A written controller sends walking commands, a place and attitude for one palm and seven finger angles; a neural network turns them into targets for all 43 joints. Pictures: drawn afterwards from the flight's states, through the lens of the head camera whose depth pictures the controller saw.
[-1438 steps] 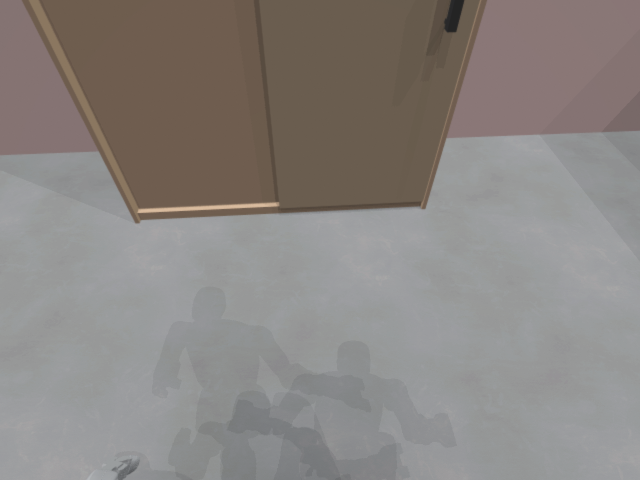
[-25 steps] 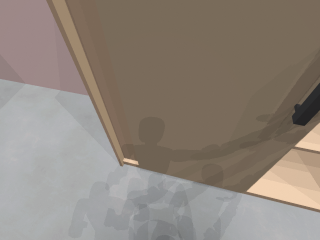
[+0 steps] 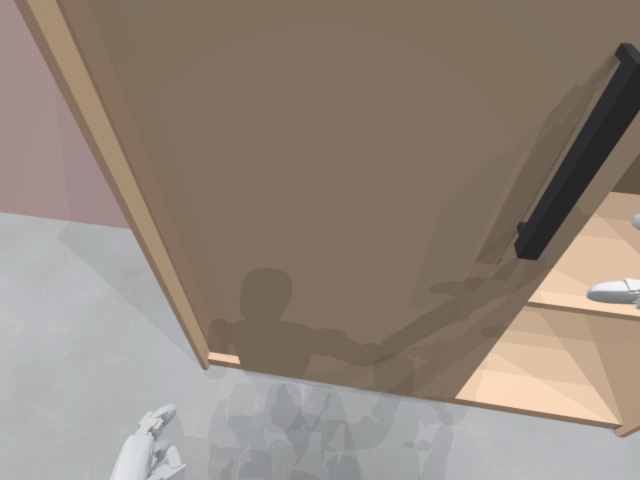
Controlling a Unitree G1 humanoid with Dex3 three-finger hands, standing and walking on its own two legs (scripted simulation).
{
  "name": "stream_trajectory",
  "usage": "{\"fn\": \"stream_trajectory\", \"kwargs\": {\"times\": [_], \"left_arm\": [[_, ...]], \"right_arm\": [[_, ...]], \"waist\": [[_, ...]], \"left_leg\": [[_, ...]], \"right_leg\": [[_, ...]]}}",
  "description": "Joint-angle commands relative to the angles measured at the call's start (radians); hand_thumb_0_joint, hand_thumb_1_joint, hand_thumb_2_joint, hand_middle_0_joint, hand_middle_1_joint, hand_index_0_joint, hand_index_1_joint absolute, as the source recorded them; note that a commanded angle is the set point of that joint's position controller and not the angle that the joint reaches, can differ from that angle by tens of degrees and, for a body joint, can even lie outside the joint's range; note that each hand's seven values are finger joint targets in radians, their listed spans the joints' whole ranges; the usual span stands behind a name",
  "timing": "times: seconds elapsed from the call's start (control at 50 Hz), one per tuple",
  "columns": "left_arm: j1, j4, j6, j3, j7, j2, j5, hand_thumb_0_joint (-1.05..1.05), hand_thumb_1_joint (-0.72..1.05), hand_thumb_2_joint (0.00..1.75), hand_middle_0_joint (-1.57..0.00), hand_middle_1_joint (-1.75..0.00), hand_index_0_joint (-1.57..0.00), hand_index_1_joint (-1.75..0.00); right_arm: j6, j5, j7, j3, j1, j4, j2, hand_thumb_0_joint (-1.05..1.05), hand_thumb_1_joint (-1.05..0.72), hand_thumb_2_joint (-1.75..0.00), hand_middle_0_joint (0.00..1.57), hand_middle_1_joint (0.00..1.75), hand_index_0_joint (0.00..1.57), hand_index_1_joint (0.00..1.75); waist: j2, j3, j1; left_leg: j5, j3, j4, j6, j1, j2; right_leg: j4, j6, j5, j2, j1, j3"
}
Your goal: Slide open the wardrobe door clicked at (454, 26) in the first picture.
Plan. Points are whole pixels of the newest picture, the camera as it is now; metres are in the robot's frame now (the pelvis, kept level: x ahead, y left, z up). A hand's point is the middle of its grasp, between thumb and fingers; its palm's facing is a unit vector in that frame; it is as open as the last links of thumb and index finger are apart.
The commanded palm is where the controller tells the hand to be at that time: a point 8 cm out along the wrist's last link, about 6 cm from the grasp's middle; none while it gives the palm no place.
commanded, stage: slip the hand off the handle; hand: right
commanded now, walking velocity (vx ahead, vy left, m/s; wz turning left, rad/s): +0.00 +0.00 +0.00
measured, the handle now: (568, 167) +0.46 -0.29 +0.18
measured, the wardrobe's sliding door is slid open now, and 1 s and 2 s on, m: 0.50 0.50 0.50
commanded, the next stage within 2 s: draw the hand back to the body in 0.16 s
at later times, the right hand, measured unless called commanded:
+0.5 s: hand out of the picture +0.28 -0.30 +0.18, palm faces +0.12 +0.99 -0.01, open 14.7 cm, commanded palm +0.23 -0.34 +0.18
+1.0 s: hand out of the picture +0.22 -0.29 +0.17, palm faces +0.48 +0.83 -0.27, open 13.5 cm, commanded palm +0.17 -0.31 +0.18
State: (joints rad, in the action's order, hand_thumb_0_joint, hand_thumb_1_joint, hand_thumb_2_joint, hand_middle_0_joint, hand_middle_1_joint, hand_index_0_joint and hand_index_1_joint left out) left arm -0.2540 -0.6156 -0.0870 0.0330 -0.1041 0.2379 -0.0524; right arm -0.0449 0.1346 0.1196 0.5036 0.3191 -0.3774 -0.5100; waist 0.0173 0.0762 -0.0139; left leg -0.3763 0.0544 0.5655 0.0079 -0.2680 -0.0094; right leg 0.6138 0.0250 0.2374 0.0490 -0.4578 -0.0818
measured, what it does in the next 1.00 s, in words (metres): stands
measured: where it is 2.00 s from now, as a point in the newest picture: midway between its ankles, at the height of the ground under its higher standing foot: outside the picture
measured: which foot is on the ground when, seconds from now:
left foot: down 0.00-1.00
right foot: down 0.00-1.00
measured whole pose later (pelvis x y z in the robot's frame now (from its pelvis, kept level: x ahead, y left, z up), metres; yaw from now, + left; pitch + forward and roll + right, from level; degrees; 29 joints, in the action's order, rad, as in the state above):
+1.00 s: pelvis -0.02 +0.01 +0.01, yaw -1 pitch -2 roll +1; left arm -0.20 -0.66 -0.22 0.06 -0.10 0.23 -0.02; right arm 0.07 0.14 -0.04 0.39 -0.18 0.12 -0.38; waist 0.04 0.00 -0.07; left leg -0.30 0.06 0.43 0.00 -0.09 -0.01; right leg 0.46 0.01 0.15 0.04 -0.27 -0.07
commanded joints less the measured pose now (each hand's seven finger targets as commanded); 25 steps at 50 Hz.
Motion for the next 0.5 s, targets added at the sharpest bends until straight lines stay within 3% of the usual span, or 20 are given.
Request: {"fn": "stream_trajectory", "kwargs": {"times": [0.0, 0.06, 0.1, 0.14, 0.26, 0.28, 0.3, 0.32, 0.34, 0.36, 0.4, 0.42, 0.48], "left_arm": [[0.052, 0.124, -0.053, -0.053, -0.023, 0.155, -0.004, 0.00, 0.90, 0.90, -0.20, -0.30, -0.20, -0.30], [0.065, 0.115, -0.059, -0.047, -0.033, 0.156, -0.003, 0.00, 0.90, 0.90, -0.20, -0.30, -0.20, -0.30], [0.083, 0.115, -0.063, -0.040, -0.038, 0.153, -0.004, 0.00, 0.90, 0.90, -0.20, -0.30, -0.20, -0.30], [0.091, 0.114, -0.072, -0.040, -0.041, 0.149, -0.001, 0.00, 0.90, 0.90, -0.20, -0.30, -0.20, -0.30], [0.100, 0.077, -0.090, -0.027, -0.055, 0.148, 0.002, 0.00, 0.90, 0.90, -0.20, -0.30, -0.20, -0.30], [0.100, 0.070, -0.095, -0.020, -0.064, 0.172, -0.018, 0.00, 0.90, 0.90, -0.20, -0.30, -0.20, -0.30], [0.110, 0.081, -0.102, -0.021, -0.075, 0.168, -0.027, 0.00, 0.90, 0.90, -0.20, -0.30, -0.20, -0.30], [0.122, 0.092, -0.110, -0.015, -0.082, 0.171, -0.030, 0.00, 0.90, 0.90, -0.20, -0.30, -0.20, -0.30], [0.130, 0.101, -0.118, -0.011, -0.084, 0.170, -0.031, 0.00, 0.90, 0.90, -0.20, -0.30, -0.20, -0.30], [0.135, 0.114, -0.125, -0.004, -0.081, 0.167, -0.033, 0.00, 0.90, 0.90, -0.20, -0.30, -0.20, -0.30], [0.130, 0.139, -0.135, -0.003, -0.070, 0.161, -0.035, 0.00, 0.90, 0.90, -0.20, -0.30, -0.20, -0.30], [0.121, 0.146, -0.141, -0.007, -0.061, 0.163, -0.033, 0.00, 0.90, 0.90, -0.20, -0.30, -0.20, -0.30], [0.118, 0.174, -0.151, -0.015, -0.036, 0.165, -0.040, 0.00, 0.90, 0.90, -0.20, -0.30, -0.20, -0.30]], "right_arm": [[0.025, 0.022, 0.002, 0.022, 0.284, 0.292, -0.261, 0.00, 0.55, -0.20, 0.25, 1.15, 0.25, 1.15], [0.002, 0.030, 0.000, 0.030, 0.276, 0.297, -0.265, 0.00, 0.55, -0.20, 0.25, 1.15, 0.25, 1.15], [0.000, 0.028, 0.008, 0.000, 0.291, 0.314, -0.244, 0.00, 0.55, -0.20, 0.25, 1.15, 0.25, 1.15], [0.014, 0.027, 0.004, 0.015, 0.291, 0.357, -0.264, 0.00, 0.55, -0.20, 0.25, 1.15, 0.25, 1.15], [0.039, 0.027, 0.005, 0.006, 0.358, 0.265, -0.275, 0.00, 0.55, -0.20, 0.25, 1.15, 0.25, 1.15], [0.023, 0.146, 0.133, -0.057, 0.357, 0.190, -0.210, 0.00, 0.55, -0.20, 0.25, 1.15, 0.25, 1.15], [0.020, 0.175, 0.203, 0.007, 0.363, 0.195, -0.293, 0.00, 0.55, -0.20, 0.25, 1.15, 0.25, 1.15], [0.018, 0.203, 0.259, 0.038, 0.347, 0.179, -0.337, 0.00, 0.55, -0.20, 0.25, 1.15, 0.25, 1.15], [0.017, 0.216, 0.312, 0.053, 0.368, 0.204, -0.371, 0.00, 0.55, -0.20, 0.25, 1.15, 0.25, 1.15], [0.012, 0.233, 0.359, 0.064, 0.340, 0.176, -0.380, 0.00, 0.55, -0.20, 0.25, 1.15, 0.25, 1.15], [0.013, 0.246, 0.396, 0.101, 0.263, 0.164, -0.405, 0.00, 0.55, -0.20, 0.25, 1.15, 0.25, 1.15], [0.017, 0.254, 0.387, 0.152, 0.198, 0.152, -0.438, 0.00, 0.55, -0.20, 0.25, 1.15, 0.25, 1.15], [-0.002, 0.265, 0.369, 0.154, 0.096, 0.146, -0.388, 0.00, 0.55, -0.20, 0.25, 1.15, 0.25, 1.15]], "waist": [[0.102, 0.202, 0.001], [0.077, 0.180, 0.001], [0.097, 0.165, 0.004], [0.103, 0.195, -0.003], [0.090, 0.146, 0.012], [0.063, 0.160, 0.053], [0.076, 0.173, 0.020], [0.074, 0.203, 0.010], [0.116, 0.226, 0.003], [0.119, 0.217, -0.004], [0.090, 0.172, -0.022], [0.073, 0.161, -0.038], [0.030, 0.117, -0.041]], "left_leg": [[0.257, 0.014, -0.079, -0.024, -0.137, 0.050], [0.244, 0.011, -0.096, -0.024, -0.129, 0.045], [0.214, 0.009, -0.105, -0.027, -0.136, 0.041], [0.230, 0.004, -0.109, -0.028, -0.113, 0.040], [0.160, -0.006, -0.131, -0.024, -0.134, 0.034], [0.191, -0.011, -0.153, -0.027, -0.081, 0.030], [0.211, -0.019, -0.160, -0.027, -0.055, 0.028], [0.261, -0.031, -0.159, -0.023, -0.020, 0.025], [0.305, -0.038, -0.154, -0.021, -0.005, 0.018], [0.330, -0.044, -0.152, -0.016, 0.002, 0.017], [0.303, -0.041, -0.157, -0.009, -0.018, 0.022], [0.301, -0.045, -0.157, -0.006, -0.006, 0.023], [0.264, -0.054, -0.154, 0.009, -0.041, 0.016]], "right_leg": [[-0.087, 0.008, -0.242, -0.010, 0.378, 0.112], [-0.097, 0.008, -0.202, -0.016, 0.365, 0.111], [-0.108, 0.006, -0.165, -0.020, 0.369, 0.115], [-0.101, 0.010, -0.182, -0.025, 0.382, 0.109], [-0.112, 0.009, -0.089, -0.032, 0.350, 0.109], [-0.126, 0.009, -0.092, -0.029, 0.382, 0.112], [-0.120, 0.013, -0.101, -0.032, 0.379, 0.110], [-0.107, 0.020, -0.127, -0.042, 0.376, 0.099], [-0.105, 0.020, -0.159, -0.045, 0.386, 0.100], [-0.101, 0.019, -0.171, -0.050, 0.381, 0.101], [-0.108, 0.018, -0.153, -0.050, 0.348, 0.104], [-0.102, 0.018, -0.157, -0.050, 0.322, 0.102], [-0.103, 0.013, -0.116, -0.042, 0.280, 0.093]]}}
